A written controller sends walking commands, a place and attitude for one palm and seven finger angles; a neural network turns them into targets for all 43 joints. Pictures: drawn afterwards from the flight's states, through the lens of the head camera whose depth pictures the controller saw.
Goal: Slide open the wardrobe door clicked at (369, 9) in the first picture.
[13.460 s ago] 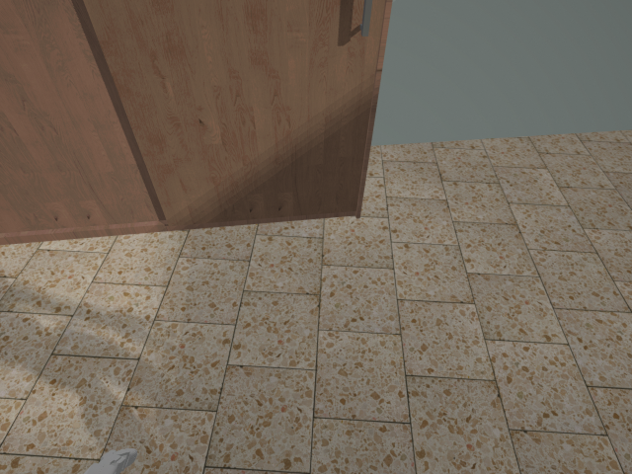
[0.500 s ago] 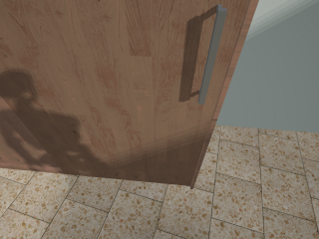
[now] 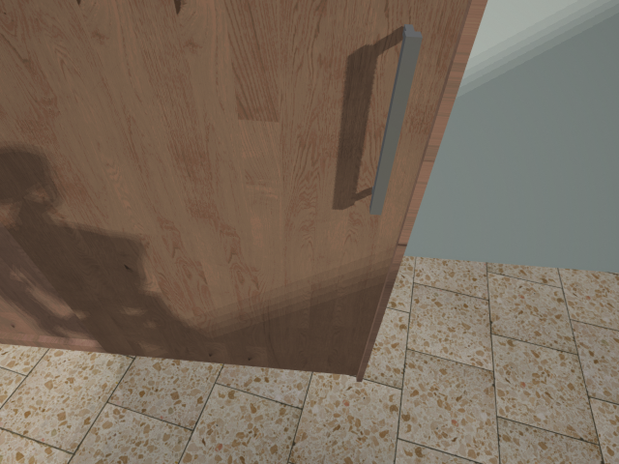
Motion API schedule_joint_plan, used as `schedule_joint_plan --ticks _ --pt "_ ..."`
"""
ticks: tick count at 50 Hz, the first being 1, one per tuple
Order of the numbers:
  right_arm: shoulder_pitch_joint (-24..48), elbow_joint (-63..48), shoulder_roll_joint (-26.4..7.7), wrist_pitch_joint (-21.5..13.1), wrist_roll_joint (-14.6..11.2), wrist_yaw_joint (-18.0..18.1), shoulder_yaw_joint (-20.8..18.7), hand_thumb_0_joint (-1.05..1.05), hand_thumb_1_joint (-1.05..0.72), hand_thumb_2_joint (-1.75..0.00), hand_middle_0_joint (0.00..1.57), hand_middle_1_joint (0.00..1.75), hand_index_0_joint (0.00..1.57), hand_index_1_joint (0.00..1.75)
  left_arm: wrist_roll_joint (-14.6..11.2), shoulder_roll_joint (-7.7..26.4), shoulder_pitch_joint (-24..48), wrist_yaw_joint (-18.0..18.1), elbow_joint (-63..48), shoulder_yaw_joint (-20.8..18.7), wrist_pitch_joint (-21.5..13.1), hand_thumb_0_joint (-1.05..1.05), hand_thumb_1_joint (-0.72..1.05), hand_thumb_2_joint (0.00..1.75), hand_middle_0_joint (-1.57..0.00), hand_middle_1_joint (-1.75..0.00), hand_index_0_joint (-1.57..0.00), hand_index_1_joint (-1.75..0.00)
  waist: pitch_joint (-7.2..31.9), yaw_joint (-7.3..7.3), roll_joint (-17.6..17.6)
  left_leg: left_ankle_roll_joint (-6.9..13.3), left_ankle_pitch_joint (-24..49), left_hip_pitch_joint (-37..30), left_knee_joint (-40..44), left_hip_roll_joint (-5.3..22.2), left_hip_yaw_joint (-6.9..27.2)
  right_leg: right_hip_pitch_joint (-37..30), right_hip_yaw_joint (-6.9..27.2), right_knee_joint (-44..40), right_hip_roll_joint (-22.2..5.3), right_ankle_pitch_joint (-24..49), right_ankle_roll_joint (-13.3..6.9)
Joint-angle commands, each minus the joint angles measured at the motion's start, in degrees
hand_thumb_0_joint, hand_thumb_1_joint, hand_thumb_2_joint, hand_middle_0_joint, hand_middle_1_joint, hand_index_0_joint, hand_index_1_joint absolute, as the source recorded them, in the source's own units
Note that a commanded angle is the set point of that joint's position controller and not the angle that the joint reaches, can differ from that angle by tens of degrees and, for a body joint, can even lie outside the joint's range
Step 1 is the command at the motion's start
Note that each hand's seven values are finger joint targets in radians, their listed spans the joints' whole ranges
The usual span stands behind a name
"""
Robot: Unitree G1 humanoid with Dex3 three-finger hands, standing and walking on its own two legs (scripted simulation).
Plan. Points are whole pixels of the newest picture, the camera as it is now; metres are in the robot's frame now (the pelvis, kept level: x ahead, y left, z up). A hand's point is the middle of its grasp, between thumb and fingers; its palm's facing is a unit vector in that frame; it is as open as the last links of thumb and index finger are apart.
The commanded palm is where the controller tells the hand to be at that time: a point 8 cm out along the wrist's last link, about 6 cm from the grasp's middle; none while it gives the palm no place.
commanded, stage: come to a stop and stand still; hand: right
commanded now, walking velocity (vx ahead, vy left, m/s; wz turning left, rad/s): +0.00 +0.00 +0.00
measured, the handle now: (389, 132) +0.52 -0.08 +0.19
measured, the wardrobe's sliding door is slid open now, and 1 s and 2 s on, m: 0.00 0.00 0.00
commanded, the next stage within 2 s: look again from close up in 0.18 s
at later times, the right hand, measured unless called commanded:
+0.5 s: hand out of the picture +0.05 -0.19 -0.17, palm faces -0.01 +0.97 -0.23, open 7.4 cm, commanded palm none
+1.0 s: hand out of the picture +0.05 -0.18 -0.16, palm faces -0.01 +0.97 -0.24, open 7.4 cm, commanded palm none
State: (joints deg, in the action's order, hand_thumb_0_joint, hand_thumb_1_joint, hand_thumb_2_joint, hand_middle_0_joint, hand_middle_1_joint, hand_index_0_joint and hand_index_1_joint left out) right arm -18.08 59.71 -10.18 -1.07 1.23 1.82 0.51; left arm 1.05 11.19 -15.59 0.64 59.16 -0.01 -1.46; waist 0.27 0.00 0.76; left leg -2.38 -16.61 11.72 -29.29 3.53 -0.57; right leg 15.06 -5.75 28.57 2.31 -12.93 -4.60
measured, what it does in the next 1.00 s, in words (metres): stands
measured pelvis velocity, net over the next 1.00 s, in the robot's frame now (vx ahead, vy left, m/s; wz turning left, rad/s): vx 0.02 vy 0.02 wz -0.01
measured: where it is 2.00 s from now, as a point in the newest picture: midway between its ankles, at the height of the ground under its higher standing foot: outside the picture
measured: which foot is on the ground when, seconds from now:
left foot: down 0.00-1.00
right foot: down 0.00-1.00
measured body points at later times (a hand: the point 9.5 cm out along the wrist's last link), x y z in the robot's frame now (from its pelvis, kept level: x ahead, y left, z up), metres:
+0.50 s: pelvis +0.01 +0.01 +0.01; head +0.02 +0.00 +0.46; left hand +0.07 +0.27 -0.14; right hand +0.05 -0.24 -0.15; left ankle -0.01 +0.15 -0.73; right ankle +0.03 -0.07 -0.73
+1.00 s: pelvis +0.02 +0.02 +0.01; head +0.03 +0.01 +0.46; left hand +0.08 +0.28 -0.14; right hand +0.05 -0.23 -0.15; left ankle -0.01 +0.15 -0.73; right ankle +0.03 -0.07 -0.73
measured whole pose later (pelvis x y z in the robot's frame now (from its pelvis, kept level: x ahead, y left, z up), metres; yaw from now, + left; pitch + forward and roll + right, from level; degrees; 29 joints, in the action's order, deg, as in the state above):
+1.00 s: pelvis +0.02 +0.02 +0.01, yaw +0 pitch -1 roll +0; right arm -12.8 62.3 -14.1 -0.6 1.0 0.9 0.8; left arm 0.8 13.3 -9.8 0.5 63.9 0.7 -1.4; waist -1.9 -0.4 -1.2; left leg -1.3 -14.8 6.1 -22.3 2.0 -1.7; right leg 10.0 -4.5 22.5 1.2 -11.2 -2.6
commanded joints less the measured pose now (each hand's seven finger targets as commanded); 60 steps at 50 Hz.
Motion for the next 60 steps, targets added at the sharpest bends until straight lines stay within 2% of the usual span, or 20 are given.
schedule_joint_plan --ticks 1,3,6,11,13,16,17,20,31,38,47,54,55,56,57,58,59,60 --pt "-1.9 -2.6 -7.5 -0.9 0.0 0.5 -1.4 0.0 -0.9 -0.9 0.2 0.3 0.2 0.3 -0.3 8.0 -0.7 0.2 -2.5 -1.7 -1.2 0.0 0.9 0.9 -0.2 -0.3 -0.2 -0.3 -3.0 0.09 -1.8 4.1 4.3 2.4 5.4 2.2 2.9 -1.1 10.1 -9.4 -8.7 1.0 1.1" --pt "-1.6 -2.7 -8.2 -1.0 0.0 0.4 -1.5 0.0 -0.9 -0.9 0.2 0.3 0.2 0.3 -0.3 8.4 0.2 0.3 -2.5 -1.7 -1.3 0.0 0.9 0.9 -0.2 -0.3 -0.2 -0.3 -1.7 0.03 -1.6 4.1 5.9 1.5 5.8 2.5 3.3 -2.2 9.6 -8.4 -8.5 3.7 1.1" --pt "-0.4 -2.8 -8.9 -0.7 0.0 0.2 -1.5 0.0 -0.9 -0.9 0.2 0.3 0.2 0.3 -0.3 8.9 1.5 0.2 -2.2 -1.6 -1.2 0.0 0.9 0.9 -0.2 -0.3 -0.2 -0.3 -2.8 0.11 -0.6 4.0 4.9 1.8 6.6 2.5 3.4 -2.1 9.4 -8.9 -8.6 2.6 1.5" --pt "0.7 -2.6 -10.1 -0.6 -0.1 0.1 -1.5 0.0 -0.9 -0.9 0.2 0.3 0.2 0.3 -0.4 9.9 3.1 0.2 -1.9 -1.6 -1.2 0.0 0.9 0.9 -0.2 -0.3 -0.2 -0.3 -1.6 -0.05 0.2 3.8 6.2 0.3 7.2 2.9 3.3 -3.3 9.5 -8.9 -8.8 5.0 1.5" --pt "1.3 -2.5 -10.6 -0.7 0.0 0.1 -1.5 0.0 -0.9 -0.9 0.2 0.3 0.2 0.3 -0.4 10.1 3.5 0.2 -1.6 -1.6 -1.1 0.0 0.9 0.9 -0.2 -0.3 -0.2 -0.3 -1.2 0.05 -0.7 3.8 7.2 -0.3 7.4 3.0 3.4 -3.7 9.1 -8.4 -8.8 6.3 1.6" --pt "1.8 -2.2 -11.0 -0.7 -0.1 0.0 -1.5 0.0 -0.9 -0.9 0.2 0.3 0.2 0.3 -0.4 10.6 4.1 0.2 -1.3 -1.5 -1.2 0.0 0.9 0.9 -0.2 -0.3 -0.2 -0.3 -0.5 -0.04 0.0 3.7 7.8 -0.7 7.7 3.1 3.4 -4.8 9.1 -8.5 -9.0 7.9 1.7" --pt "2.0 -2.3 -11.2 -0.7 0.0 0.0 -1.5 0.0 -0.9 -0.9 0.2 0.3 0.2 0.3 -0.5 10.5 4.1 0.2 -1.1 -1.5 -1.1 0.0 0.9 0.9 -0.2 -0.3 -0.2 -0.3 -0.6 -0.17 -1.0 3.6 8.2 -1.3 7.9 3.2 3.2 -4.7 9.1 -8.2 -9.1 8.5 1.6" --pt "2.7 -1.9 -11.6 -0.6 -0.1 -0.1 -1.4 0.0 -0.9 -0.9 0.2 0.3 0.2 0.3 -0.5 11.1 4.9 0.1 -0.6 -1.4 -1.0 0.0 0.9 0.9 -0.2 -0.3 -0.2 -0.3 -1.4 -0.15 -0.6 3.6 7.1 -1.1 8.4 3.2 3.4 -4.3 9.3 -9.1 -9.1 7.0 1.8" --pt "3.8 -1.0 -12.2 -0.5 -0.3 -0.1 -1.4 0.0 -0.9 -0.9 0.2 0.3 0.2 0.3 -0.4 11.4 5.4 0.2 0.9 -1.3 -1.0 0.0 0.9 0.9 -0.2 -0.3 -0.2 -0.3 -0.8 -0.29 -1.0 3.5 7.4 -2.1 9.3 3.5 3.1 -5.8 9.4 -10.1 -9.4 8.5 2.0" --pt "4.0 -0.5 -12.5 -0.6 -0.2 -0.1 -1.4 0.0 -0.9 -0.9 0.2 0.3 0.2 0.3 -0.5 11.4 5.5 0.2 1.5 -1.2 -1.0 0.0 0.9 0.9 -0.2 -0.3 -0.2 -0.3 -0.4 -0.29 -1.5 3.4 9.7 -3.0 9.8 3.8 3.2 -6.7 9.2 -9.6 -9.3 11.9 2.1" --pt "3.8 -0.1 -12.3 -0.6 -0.2 -0.1 -1.3 0.0 -0.9 -0.9 0.2 0.3 0.2 0.3 -0.5 11.0 5.6 0.2 2.1 -1.1 -0.8 0.0 0.9 0.9 -0.2 -0.3 -0.2 -0.3 -1.7 -0.32 -1.4 3.4 8.4 -2.4 11.1 3.8 3.3 -7.0 9.2 -10.5 -9.3 10.0 2.2" --pt "3.7 0.3 -12.2 -0.7 -0.3 -0.2 -1.3 0.0 -0.9 -0.9 0.2 0.3 0.2 0.3 -0.5 11.2 5.7 0.3 2.3 -1.1 -0.9 0.0 0.9 0.9 -0.2 -0.3 -0.2 -0.3 -0.9 -0.39 -0.7 3.4 8.6 -2.7 11.4 3.8 3.5 -7.7 9.0 -10.8 -9.4 10.4 2.4" --pt "-0.8 1.4 -7.4 -1.3 0.2 2.5 -0.2 0.0 -0.9 -0.9 0.2 0.3 0.2 0.3 -1.0 8.3 5.0 0.3 -1.0 -0.6 -1.1 0.0 0.9 0.9 -0.2 -0.3 -0.2 -0.3 -2.0 -0.15 1.7 2.8 22.1 -0.3 8.6 5.1 4.9 -6.3 6.9 0.5 -9.7 21.9 3.9" --pt "40.8 -81.5 -29.1 -12.8 -9.2 2.3 -19.9 0.0 -0.88 -0.89 0.2 0.32 0.2 0.32 -3.6 15.2 1.3 2.2 -18.9 -3.4 -7.9 0.0 0.9 0.9 -0.2 -0.3 -0.2 -0.3 25.3 4.81 8.4 4.0 23.7 -2.8 3.0 -1.9 -2.7 -22.2 9.0 -4.1 -3.1 26.2 5.3" --pt "26.5 -76.4 -30.6 -12.1 -6.1 3.3 -19.7 0.0 -0.85 -0.88 0.2 0.33 0.2 0.33 -3.4 9.5 3.6 4.4 -17.9 -0.3 -11.8 0.0 0.9 0.9 -0.2 -0.3 -0.2 -0.3 19.4 1.24 15.8 4.1 11.9 1.2 0.3 -2.8 -2.8 -26.4 6.5 -5.9 -5.8 29.5 6.4" --pt "11.2 -66.9 -20.5 -10.6 -7.4 4.2 -14.4 0.0 -0.83 -0.87 0.21 0.34 0.21 0.34 -2.5 11.4 4.4 4.6 -16.6 -1.2 -13.3 0.0 0.9 0.9 -0.2 -0.3 -0.2 -0.3 19.2 -0.37 15.9 4.4 4.5 2.6 -1.6 -3.3 -4.1 -21.9 7.3 -6.0 -6.0 27.2 6.7" --pt "-4.8 -55.4 -2.8 -5.6 -9.4 3.7 -5.4 0.0 -0.81 -0.86 0.21 0.36 0.21 0.36 -3.6 7.2 3.8 4.0 -15.3 -1.5 -13.2 0.0 0.9 0.9 -0.2 -0.3 -0.2 -0.3 10.5 2.52 8.8 3.6 1.9 7.6 -1.4 -3.5 -4.7 -17.7 8.1 -6.6 -6.2 20.2 5.8" --pt "5.5 -65.1 -5.4 -7.1 -10.9 2.5 -7.2 0.0 -0.78 -0.85 0.21 0.37 0.21 0.37 -3.4 10.1 4.4 3.2 -20.2 -2.3 -13.7 0.0 0.9 0.9 -0.2 -0.3 -0.2 -0.3 4.1 2.21 8.1 3.5 2.9 8.0 -0.3 -2.9 -4.6 -10.8 8.5 -5.4 -5.1 12.1 4.9"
